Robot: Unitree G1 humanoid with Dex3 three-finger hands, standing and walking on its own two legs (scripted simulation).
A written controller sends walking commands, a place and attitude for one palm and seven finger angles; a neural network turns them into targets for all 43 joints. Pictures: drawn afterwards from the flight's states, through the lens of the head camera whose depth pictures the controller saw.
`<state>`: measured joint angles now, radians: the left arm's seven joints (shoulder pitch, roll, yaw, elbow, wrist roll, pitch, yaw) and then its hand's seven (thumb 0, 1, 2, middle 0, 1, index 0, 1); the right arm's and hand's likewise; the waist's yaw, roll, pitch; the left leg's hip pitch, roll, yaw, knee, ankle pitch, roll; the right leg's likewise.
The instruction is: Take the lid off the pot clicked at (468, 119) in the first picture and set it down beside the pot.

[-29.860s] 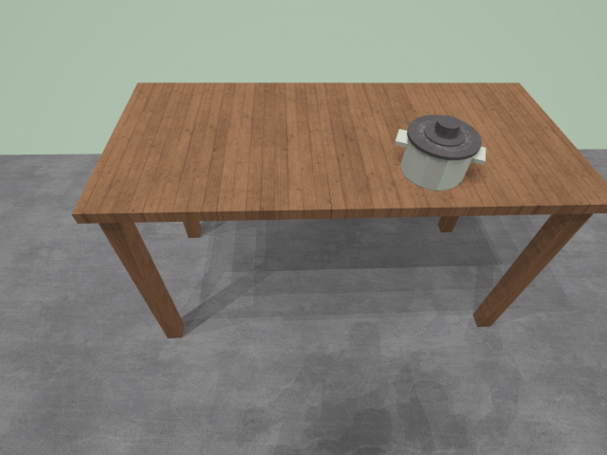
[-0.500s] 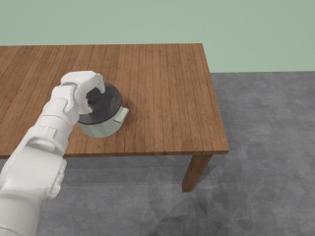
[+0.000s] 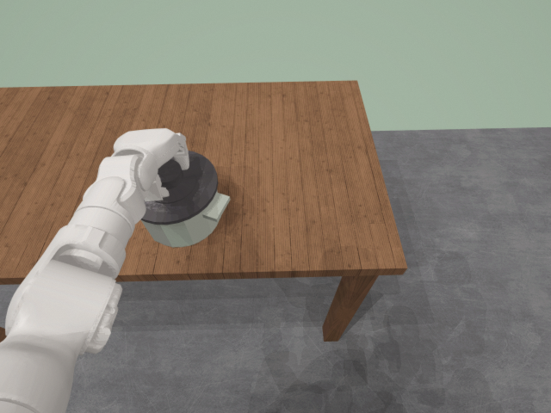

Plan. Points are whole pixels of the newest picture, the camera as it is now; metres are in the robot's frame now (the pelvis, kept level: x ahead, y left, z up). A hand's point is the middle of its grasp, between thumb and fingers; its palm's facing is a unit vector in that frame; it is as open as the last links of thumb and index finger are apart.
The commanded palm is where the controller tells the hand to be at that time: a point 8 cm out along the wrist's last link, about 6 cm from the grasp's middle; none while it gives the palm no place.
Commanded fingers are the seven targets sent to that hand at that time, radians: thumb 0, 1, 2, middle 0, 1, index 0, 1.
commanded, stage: close the fingers and squeeze the knob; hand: left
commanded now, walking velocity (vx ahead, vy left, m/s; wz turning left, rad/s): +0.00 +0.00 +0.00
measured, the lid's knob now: (167, 174) +0.50 +0.16 +0.03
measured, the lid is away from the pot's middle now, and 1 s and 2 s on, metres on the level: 0.00 0.00 0.01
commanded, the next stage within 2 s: lift the lid straight up in 0.56 s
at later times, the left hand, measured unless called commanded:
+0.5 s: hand (157, 183) +0.46 +0.16 +0.05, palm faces -0.39 -0.01 -0.92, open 8.5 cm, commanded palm +0.47 +0.16 +0.11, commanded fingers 0.00 0.57 0.99 -0.87 -1.12 -0.68 -1.04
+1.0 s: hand (154, 177) +0.46 +0.16 +0.07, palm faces -0.37 -0.02 -0.93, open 8.4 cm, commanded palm +0.46 +0.16 +0.14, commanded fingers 0.00 0.64 0.99 -0.89 -1.13 -0.69 -1.05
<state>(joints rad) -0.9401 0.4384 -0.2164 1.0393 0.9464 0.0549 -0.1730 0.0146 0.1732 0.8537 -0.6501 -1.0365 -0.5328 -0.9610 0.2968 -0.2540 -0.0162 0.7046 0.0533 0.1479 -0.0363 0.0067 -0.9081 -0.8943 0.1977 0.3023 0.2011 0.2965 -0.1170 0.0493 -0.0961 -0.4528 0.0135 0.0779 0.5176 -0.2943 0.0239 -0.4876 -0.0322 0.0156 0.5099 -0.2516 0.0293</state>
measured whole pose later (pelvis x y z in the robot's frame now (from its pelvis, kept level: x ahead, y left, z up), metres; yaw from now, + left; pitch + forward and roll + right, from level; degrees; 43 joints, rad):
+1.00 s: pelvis +0.00 +0.00 +0.00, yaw +1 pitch +11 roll +0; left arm -0.91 0.44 -0.23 0.97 0.94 0.05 -0.19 -0.02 0.23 0.80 -0.72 -1.04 -0.50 -0.93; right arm 0.29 -0.26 -0.02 0.71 0.06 0.12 -0.05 0.01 -0.91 -0.89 0.20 0.30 0.20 0.30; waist -0.11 0.05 -0.08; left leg -0.40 0.01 0.07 0.48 -0.28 0.02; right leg -0.43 -0.03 0.00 0.48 -0.24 0.03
